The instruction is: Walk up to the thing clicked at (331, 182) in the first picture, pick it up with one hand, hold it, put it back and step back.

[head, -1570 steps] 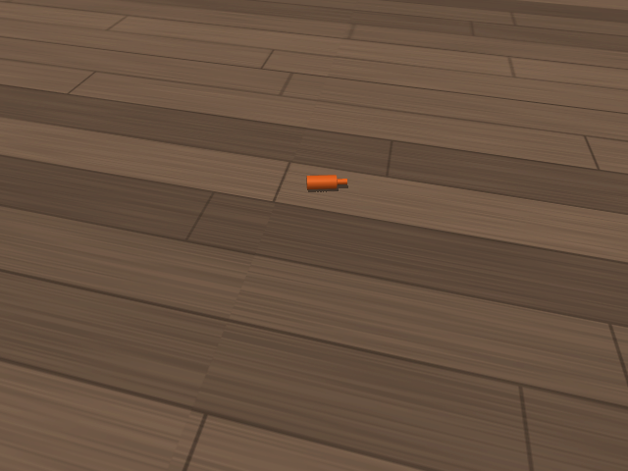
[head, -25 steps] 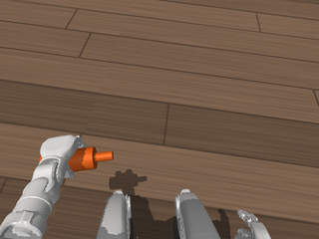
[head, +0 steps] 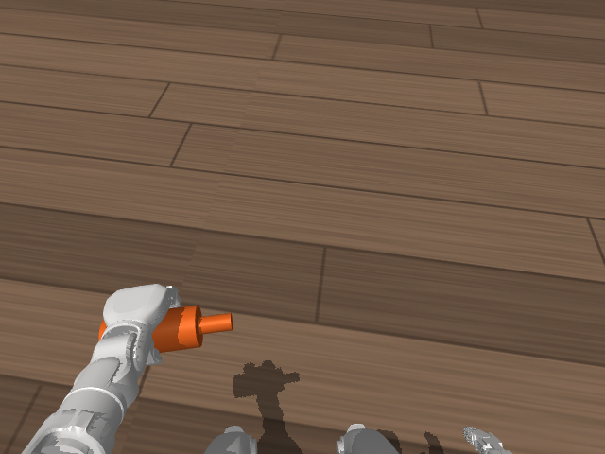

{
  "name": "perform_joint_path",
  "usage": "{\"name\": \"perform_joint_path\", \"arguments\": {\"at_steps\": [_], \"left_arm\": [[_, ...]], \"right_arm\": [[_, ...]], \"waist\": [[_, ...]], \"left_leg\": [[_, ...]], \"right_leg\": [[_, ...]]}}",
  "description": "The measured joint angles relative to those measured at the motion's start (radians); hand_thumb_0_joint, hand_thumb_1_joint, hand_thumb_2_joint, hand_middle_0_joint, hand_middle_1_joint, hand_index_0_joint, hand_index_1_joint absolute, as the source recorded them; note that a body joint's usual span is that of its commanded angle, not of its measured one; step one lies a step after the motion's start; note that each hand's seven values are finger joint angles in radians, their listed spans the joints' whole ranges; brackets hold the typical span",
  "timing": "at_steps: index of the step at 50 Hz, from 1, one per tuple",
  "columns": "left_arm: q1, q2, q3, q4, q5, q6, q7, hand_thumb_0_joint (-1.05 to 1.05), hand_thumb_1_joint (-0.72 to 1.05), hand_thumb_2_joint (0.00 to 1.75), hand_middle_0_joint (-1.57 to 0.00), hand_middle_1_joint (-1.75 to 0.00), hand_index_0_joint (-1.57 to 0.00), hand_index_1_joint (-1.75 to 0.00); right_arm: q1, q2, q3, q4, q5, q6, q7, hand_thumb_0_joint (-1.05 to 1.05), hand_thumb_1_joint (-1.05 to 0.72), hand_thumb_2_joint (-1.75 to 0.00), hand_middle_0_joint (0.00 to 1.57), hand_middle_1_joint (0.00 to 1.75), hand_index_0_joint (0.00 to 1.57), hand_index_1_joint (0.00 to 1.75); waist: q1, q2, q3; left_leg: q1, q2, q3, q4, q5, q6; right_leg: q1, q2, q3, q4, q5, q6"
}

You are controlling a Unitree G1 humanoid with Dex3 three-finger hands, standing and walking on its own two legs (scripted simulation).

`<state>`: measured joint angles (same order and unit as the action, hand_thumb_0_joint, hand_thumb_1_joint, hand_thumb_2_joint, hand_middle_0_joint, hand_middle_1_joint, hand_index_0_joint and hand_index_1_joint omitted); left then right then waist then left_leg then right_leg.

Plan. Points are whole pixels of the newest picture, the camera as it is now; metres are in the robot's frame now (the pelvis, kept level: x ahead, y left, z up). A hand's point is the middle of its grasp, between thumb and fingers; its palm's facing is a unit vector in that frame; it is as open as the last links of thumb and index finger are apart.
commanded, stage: lift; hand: left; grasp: from above
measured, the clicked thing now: (171, 329) +0.32 +0.20 -0.12
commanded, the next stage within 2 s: hold in 0.08 s
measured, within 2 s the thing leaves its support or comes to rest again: neither
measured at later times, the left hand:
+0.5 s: hand (141, 316) +0.32 +0.22 -0.05, palm faces -0.47 -0.07 -0.88, open 9.4 cm
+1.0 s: hand (135, 318) +0.31 +0.22 -0.03, palm faces -0.47 -0.05 -0.88, open 9.4 cm
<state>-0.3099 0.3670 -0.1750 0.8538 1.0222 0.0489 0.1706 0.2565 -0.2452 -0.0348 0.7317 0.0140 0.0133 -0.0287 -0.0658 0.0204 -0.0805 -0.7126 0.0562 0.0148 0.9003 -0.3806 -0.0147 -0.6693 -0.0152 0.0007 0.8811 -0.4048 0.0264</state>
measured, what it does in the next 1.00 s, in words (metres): stands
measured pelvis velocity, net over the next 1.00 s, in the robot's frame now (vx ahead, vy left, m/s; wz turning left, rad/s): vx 0.02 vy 0.00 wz -0.01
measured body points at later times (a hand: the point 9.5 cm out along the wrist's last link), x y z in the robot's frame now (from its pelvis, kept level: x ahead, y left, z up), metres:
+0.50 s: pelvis +0.02 +0.00 +0.03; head +0.06 +0.00 +0.48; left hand +0.34 +0.22 +0.00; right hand +0.12 -0.27 -0.09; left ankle +0.04 +0.13 -0.69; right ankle +0.02 -0.14 -0.69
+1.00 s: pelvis +0.02 +0.00 +0.04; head +0.04 -0.01 +0.49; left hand +0.33 +0.22 +0.02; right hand +0.13 -0.26 -0.08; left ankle +0.04 +0.13 -0.69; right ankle +0.02 -0.14 -0.69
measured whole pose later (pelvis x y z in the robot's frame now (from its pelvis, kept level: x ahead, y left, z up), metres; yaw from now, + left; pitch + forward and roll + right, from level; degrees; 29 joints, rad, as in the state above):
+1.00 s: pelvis +0.02 +0.00 +0.04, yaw -1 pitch +3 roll +0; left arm -0.25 0.37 -0.21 0.73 1.02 0.04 0.05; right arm 0.23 -0.25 -0.05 0.69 0.03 0.05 -0.02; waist -0.02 0.03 -0.02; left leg -0.36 0.04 0.05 0.57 -0.27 -0.01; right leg -0.33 -0.03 0.02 0.56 -0.29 0.03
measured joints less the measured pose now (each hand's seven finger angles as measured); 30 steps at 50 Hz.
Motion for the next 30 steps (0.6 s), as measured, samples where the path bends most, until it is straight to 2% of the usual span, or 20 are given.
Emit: {"name": "perform_joint_path", "arguments": {"at_steps": [13,30], "left_arm": [[0.03,-0.012,-0.01,-0.022,-0.002,-0.003,-0.019,0.0,0.06,0.5,-0.74,-0.45,-0.77,-0.46],[0.04,-0.004,-0.024,-0.062,0.0,-0.003,-0.071,0.0,0.08,0.46,-0.74,-0.44,-0.77,-0.45]], "right_arm": [[-0.003,0.0,-0.012,-0.004,0.005,0.015,0.0,0.01,-0.89,-0.89,0.2,0.3,0.2,0.3],[-0.012,-0.008,-0.02,-0.022,0.012,0.021,0.004,0.01,-0.89,-0.89,0.2,0.3,0.2,0.3]], "waist": [[0.013,0.0,0.018],[0.029,-0.001,0.037]], "left_leg": [[0.155,-0.008,0.017,-0.148,0.042,0.001],[0.278,-0.012,0.031,-0.253,0.073,0.005]], "right_leg": [[0.148,-0.006,0.01,-0.141,0.042,0.002],[0.265,-0.01,0.02,-0.245,0.077,0.006]]}}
